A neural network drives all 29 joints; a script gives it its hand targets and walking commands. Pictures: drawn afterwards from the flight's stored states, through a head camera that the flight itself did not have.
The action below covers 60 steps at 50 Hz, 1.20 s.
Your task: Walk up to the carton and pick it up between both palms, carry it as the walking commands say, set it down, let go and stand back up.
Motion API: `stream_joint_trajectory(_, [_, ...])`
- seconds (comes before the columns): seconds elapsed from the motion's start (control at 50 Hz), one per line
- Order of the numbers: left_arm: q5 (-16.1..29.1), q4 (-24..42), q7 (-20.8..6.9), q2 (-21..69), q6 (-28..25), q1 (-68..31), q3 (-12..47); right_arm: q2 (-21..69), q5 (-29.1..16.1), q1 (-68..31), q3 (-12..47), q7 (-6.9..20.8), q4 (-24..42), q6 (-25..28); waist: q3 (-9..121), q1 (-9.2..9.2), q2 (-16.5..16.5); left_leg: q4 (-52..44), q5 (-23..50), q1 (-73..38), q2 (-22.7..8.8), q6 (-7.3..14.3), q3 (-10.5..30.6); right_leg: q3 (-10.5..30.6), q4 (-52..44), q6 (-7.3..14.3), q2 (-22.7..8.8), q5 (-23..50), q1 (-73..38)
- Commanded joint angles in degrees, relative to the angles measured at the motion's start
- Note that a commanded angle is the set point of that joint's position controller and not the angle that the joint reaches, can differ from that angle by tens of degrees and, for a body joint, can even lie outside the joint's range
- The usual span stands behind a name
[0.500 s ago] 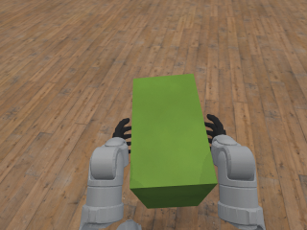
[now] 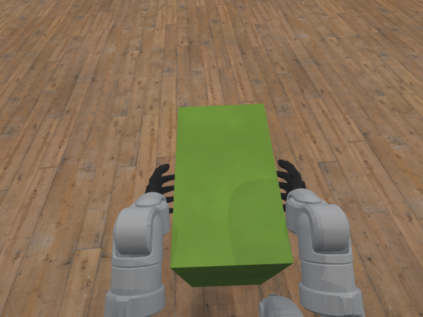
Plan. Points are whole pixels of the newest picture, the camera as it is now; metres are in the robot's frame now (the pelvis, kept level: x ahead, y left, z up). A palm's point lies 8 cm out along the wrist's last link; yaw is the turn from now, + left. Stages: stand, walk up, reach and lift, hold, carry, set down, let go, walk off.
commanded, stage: carry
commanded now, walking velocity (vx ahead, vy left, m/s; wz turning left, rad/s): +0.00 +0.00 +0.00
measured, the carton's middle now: (224, 205) +0.32 +0.02 +0.02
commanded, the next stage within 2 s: none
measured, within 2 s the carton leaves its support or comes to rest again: neither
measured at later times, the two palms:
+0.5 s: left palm (194, 315) +0.12 +0.05 +0.09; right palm out of the picture +0.09 -0.19 +0.09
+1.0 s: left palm out of the picture +0.01 +0.05 +0.08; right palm out of the picture -0.02 -0.19 +0.08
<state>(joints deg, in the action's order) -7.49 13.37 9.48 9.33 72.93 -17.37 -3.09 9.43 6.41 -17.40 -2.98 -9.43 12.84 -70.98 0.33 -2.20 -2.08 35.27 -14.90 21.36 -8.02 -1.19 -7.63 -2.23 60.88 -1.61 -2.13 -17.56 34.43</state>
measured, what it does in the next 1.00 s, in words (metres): walks backwards: right foot, then left foot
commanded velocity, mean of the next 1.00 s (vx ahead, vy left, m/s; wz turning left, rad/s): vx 0.00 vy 0.00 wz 0.00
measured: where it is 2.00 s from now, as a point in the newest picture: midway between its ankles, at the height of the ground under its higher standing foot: outside the picture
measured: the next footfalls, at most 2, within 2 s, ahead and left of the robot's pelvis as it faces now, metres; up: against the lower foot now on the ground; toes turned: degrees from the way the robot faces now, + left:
right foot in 0.08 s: +0.00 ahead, -0.16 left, +0.00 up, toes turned -6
left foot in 0.40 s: -0.12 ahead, +0.07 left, +0.00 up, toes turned +3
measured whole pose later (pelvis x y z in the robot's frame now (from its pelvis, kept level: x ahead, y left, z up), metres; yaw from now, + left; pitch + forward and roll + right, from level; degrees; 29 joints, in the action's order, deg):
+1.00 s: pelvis -0.28 -0.04 +0.00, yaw -6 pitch +0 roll +0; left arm -10.4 4.7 8.8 9.7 72.1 -18.3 -1.3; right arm 9.2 7.4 -16.6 -6.0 -7.7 5.9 -69.4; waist 4.2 -0.5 2.0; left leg 44.6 -24.1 26.1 -0.4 2.6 -6.9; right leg -3.1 27.0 -1.4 -2.8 -7.0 27.2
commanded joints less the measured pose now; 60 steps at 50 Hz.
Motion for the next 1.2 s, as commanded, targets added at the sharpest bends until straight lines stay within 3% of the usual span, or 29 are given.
stream_joint_trajectory(0.0, [29.2,3.6,-16.7,60.9,-3.3,-28.0,37.9,56.4,-18.9,-21.1,32.4,14.6,2.6,1.3,18.8,3.11,-7.6,-5.2,16.7,-7.0,-9.2,7.0,5.7,-4.7,-20.3,-0.5,2.7,-4.5,-11.5])
stream_joint_trajectory(0.02, [29.0,1.6,-17.1,60.6,-2.7,-25.3,37.7,55.6,-17.9,-19.4,31.9,14.0,1.6,1.1,20.5,2.63,-6.0,-0.7,18.8,-8.8,-7.7,6.1,4.8,-5.4,-30.8,-1.3,3.9,-2.1,-14.6])
stream_joint_trajectory(0.06, [29.0,-1.2,-17.5,60.3,-2.3,-24.2,38.4,55.0,-15.8,-13.8,30.3,13.9,-2.3,1.0,20.7,1.99,3.7,9.3,10.7,-1.4,-4.7,1.5,2.6,9.2,-36.7,0.1,-6.9,22.1,-23.5])
stream_joint_trajectory(0.08, [28.9,-0.6,-18.0,59.8,-2.8,-26.0,37.8,55.7,-15.4,-14.2,30.3,14.2,-2.3,0.8,20.4,1.82,16.9,17.5,-13.1,10.1,0.9,-1.3,-0.4,21.3,-35.6,4.0,-16.8,43.6,-28.2])
stream_joint_trajectory(0.12, [28.1,0.2,-18.3,60.1,-4.5,-25.2,37.1,59.2,-18.3,-17.7,32.7,14.0,-0.8,1.5,23.9,1.44,21.9,24.7,-18.0,16.6,2.7,-2.3,5.1,19.7,-31.1,11.0,-21.7,56.6,-32.0])
stream_joint_trajectory(0.2, [27.4,7.1,-17.1,63.5,-5.2,-32.3,36.0,62.9,-24.7,-30.5,37.1,15.6,4.3,2.9,22.1,1.2,10.5,26.0,-7.8,8.3,4.0,-1.6,3.8,9.7,-37.7,4.0,-12.1,13.4,-19.5])
stream_joint_trajectory(0.28, [25.3,9.6,-14.9,61.8,-5.8,-28.5,35.5,61.7,-29.4,-32.7,40.0,15.6,8.8,2.6,25.9,0.63,12.6,10.9,-11.6,5.1,6.8,-2.2,0.7,9.1,-39.7,6.3,-11.4,3.8,-24.4])
stream_joint_trajectory(0.34, [20.7,4.7,-13.7,60.7,-4.6,-19.6,32.5,61.5,-28.8,-28.1,40.5,16.3,6.2,1.2,28.0,1.54,14.0,-8.9,-7.9,-7.3,8.0,0.6,-1.7,7.1,-40.7,4.1,-10.1,-2.3,-23.9])
stream_joint_trajectory(0.36, [19.1,4.3,-13.1,58.9,-4.3,-17.9,32.7,60.3,-26.7,-22.1,39.1,17.0,1.4,0.6,28.2,1.93,7.0,-15.5,-6.1,-14.7,6.0,2.2,0.6,5.4,-38.2,2.1,-7.7,-1.2,-19.9])
stream_joint_trajectory(0.4, [19.7,2.5,-13.7,59.4,-4.3,-18.6,33.3,60.5,-24.1,-19.1,37.6,17.3,-1.2,0.6,24.0,2.13,-10.1,-16.0,1.8,-16.5,-13.3,8.3,25.6,2.1,-25.3,-0.8,-2.0,-1.6,-7.4])
stream_joint_trajectory(0.42, [19.3,0.8,-14.3,59.3,-4.2,-18.2,33.1,61.1,-23.7,-19.6,37.5,18.0,-1.8,1.2,22.1,2.39,-12.4,-14.4,4.5,-10.0,-14.0,10.7,21.2,2.0,-22.8,-0.4,-1.2,-4.6,-9.2])
stream_joint_trajectory(0.5, [25.6,4.7,-15.9,64.0,-4.8,-28.6,37.6,61.2,-24.1,-28.8,37.2,17.9,4.9,1.6,15.8,1.67,-1.7,-12.6,-3.4,1.0,-2.8,3.4,5.5,-0.4,-29.2,2.4,0.9,12.2,-18.2])
stream_joint_trajectory(0.58, [29.1,3.0,-17.4,62.3,-2.5,-31.7,39.1,57.8,-20.2,-24.3,32.7,16.1,0.2,0.5,15.4,2.15,5.3,-5.7,-16.1,4.0,1.3,2.4,6.3,10.3,-40.4,2.0,-7.7,2.4,-19.8])
stream_joint_trajectory(0.66, [29.0,-0.4,-17.9,61.3,-2.2,-31.2,38.6,58.6,-18.6,-21.6,31.8,15.5,-3.7,0.4,17.1,2.31,11.5,-2.3,-13.5,-11.7,4.0,3.3,3.5,5.9,-47.8,-1.1,-4.1,-13.0,-3.3])
stream_joint_trajectory(0.7, [28.3,-1.3,-18.2,62.1,-2.2,-30.4,37.8,59.3,-19.5,-24.9,32.4,15.2,-1.6,0.6,16.5,2.54,7.9,-6.8,-18.1,-8.4,4.9,4.7,4.9,3.1,-46.9,-2.6,-3.1,-14.9,-4.4])
stream_joint_trajectory(0.74, [27.4,-0.2,-17.9,63.7,-3.0,-29.8,37.7,60.1,-20.3,-26.7,33.1,15.4,1.0,1.4,17.7,2.45,-3.8,-19.6,-25.6,-0.1,-4.3,6.5,18.5,-2.1,-30.3,-1.7,0.5,0.8,-14.0])
stream_joint_trajectory(0.78, [27.3,2.7,-17.2,63.5,-4.1,-31.2,37.7,61.4,-21.0,-26.8,33.8,15.6,-0.5,1.2,18.7,1.38,-3.7,-15.5,-17.3,4.5,-2.3,4.5,13.4,-0.6,-29.3,-0.3,-0.9,8.5,-21.1])
stream_joint_trajectory(0.82, [27.9,5.3,-16.5,65.0,-4.4,-31.7,39.2,60.7,-23.5,-30.8,36.1,16.2,5.4,1.4,22.8,1.45,-0.3,-9.2,-9.3,-0.6,1.5,3.0,7.8,0.4,-32.8,0.2,-1.3,11.1,-20.5])
stream_joint_trajectory(0.86, [24.6,0.8,-16.1,62.1,-3.4,-27.8,36.4,60.0,-23.4,-27.7,34.4,16.6,-0.3,0.8,20.9,1.37,2.8,-4.1,-15.1,2.0,5.8,2.2,4.3,7.2,-40.8,1.5,-5.0,-7.9,-16.8])
stream_joint_trajectory(0.88, [19.2,-9.9,-16.1,59.3,-4.9,-26.9,29.8,57.3,-17.9,-24.1,27.6,17.0,-13.0,2.2,21.3,1.49,12.5,6.3,-19.6,-3.9,10.4,2.9,-0.6,9.7,-50.1,1.3,-7.0,-22.5,-7.9])
stream_joint_trajectory(0.92, [23.9,0.8,-16.0,60.3,-4.1,-27.7,37.0,59.4,-22.5,-22.9,35.1,16.8,-1.9,1.7,19.4,2.37,22.6,21.5,-12.0,-17.1,13.3,3.8,-4.0,6.4,-59.0,-0.4,-9.2,-29.2,6.7])
stream_joint_trajectory(0.96, [21.1,-4.0,-16.4,60.3,-5.9,-28.2,33.2,59.7,-19.2,-23.8,31.2,16.6,-5.6,3.9,20.9,3.91,15.5,9.6,-9.6,-15.9,11.4,4.8,-2.6,-3.1,-50.1,-3.3,-6.0,-21.7,1.0])
stream_joint_trajectory(0.98, [15.2,-17.6,-16.6,58.6,-8.0,-25.3,25.8,56.2,-12.4,-22.2,22.6,16.2,-18.9,6.2,20.4,4.39,5.8,-4.2,-16.5,-9.3,8.4,6.3,4.5,-6.5,-38.5,-4.0,-2.5,-16.0,-5.0])
stream_joint_trajectory(1.0, [15.6,-16.5,-16.3,60.4,-10.2,-27.4,27.2,55.5,-12.9,-27.5,23.4,16.4,-13.9,8.1,16.7,4.19,-12.5,-22.1,-27.4,1.5,-5.3,8.9,28.3,-7.5,-17.0,-2.4,2.8,-8.0,-6.8])
stream_joint_trajectory(1.02, [16.8,-10.0,-15.8,61.8,-12.8,-30.2,28.6,57.9,-13.3,-26.9,24.8,16.7,-10.4,10.2,15.0,3.24,-12.7,-25.6,-28.0,4.8,-10.2,9.9,36.3,-0.1,-9.3,-1.5,2.7,0.3,-9.2])
stream_joint_trajectory(1.04, [27.6,11.5,-15.3,66.9,-11.1,-34.2,40.9,62.2,-25.6,-36.1,38.3,16.9,16.6,8.4,12.1,2.98,-6.0,-23.5,-17.3,-0.2,-8.5,6.0,31.7,3.6,-12.9,-0.3,1.5,0.5,-3.8])
stream_joint_trajectory(1.08, [27.1,10.4,-14.4,69.1,-9.3,-35.9,40.5,63.1,-27.7,-37.6,38.8,17.5,13.5,5.6,20.3,3.13,-6.3,-20.9,-12.5,-6.2,-6.8,6.8,25.2,2.1,-3.9,-1.2,3.6,0.8,-2.5])
stream_joint_trajectory(1.12, [15.1,-10.6,-13.2,59.5,-9.2,-24.1,27.8,54.9,-17.0,-24.9,24.8,17.9,-13.2,5.4,20.8,2.03,-10.2,-23.3,-16.6,3.6,-3.8,6.2,20.0,-1.3,0.2,-0.3,5.3,1.1,-12.1])
stream_joint_trajectory(1.18, [21.5,4.8,-12.5,60.5,-9.3,-25.6,35.7,57.7,-23.0,-24.7,34.7,18.6,3.0,5.5,25.3,2.9,-5.0,-15.8,6.9,-14.2,-2.2,8.1,17.7,0.0,-13.1,0.6,4.0,-2.0,-6.3])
